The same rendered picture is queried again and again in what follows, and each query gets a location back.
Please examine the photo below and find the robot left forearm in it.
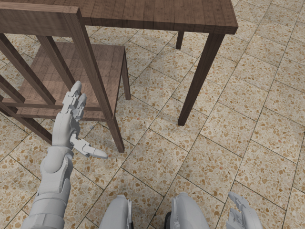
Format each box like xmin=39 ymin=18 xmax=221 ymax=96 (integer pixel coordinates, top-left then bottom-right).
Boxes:
xmin=21 ymin=146 xmax=74 ymax=229

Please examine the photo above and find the robot right shin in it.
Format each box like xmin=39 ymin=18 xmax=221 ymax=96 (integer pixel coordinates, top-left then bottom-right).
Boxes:
xmin=170 ymin=192 xmax=188 ymax=229

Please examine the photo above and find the robot left hand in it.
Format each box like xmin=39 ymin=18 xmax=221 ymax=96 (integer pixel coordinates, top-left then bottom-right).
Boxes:
xmin=52 ymin=81 xmax=108 ymax=159

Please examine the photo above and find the chair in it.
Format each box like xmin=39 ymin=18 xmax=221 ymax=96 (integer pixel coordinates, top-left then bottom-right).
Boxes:
xmin=0 ymin=1 xmax=131 ymax=153

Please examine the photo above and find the right robot thigh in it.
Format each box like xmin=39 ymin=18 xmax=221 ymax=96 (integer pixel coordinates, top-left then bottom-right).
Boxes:
xmin=172 ymin=196 xmax=210 ymax=229

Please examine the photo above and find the robot right hand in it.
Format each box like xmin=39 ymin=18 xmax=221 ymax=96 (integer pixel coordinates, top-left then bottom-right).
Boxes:
xmin=226 ymin=191 xmax=264 ymax=229

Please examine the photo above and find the table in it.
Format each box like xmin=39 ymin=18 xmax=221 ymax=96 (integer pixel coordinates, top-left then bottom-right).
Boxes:
xmin=0 ymin=0 xmax=239 ymax=126

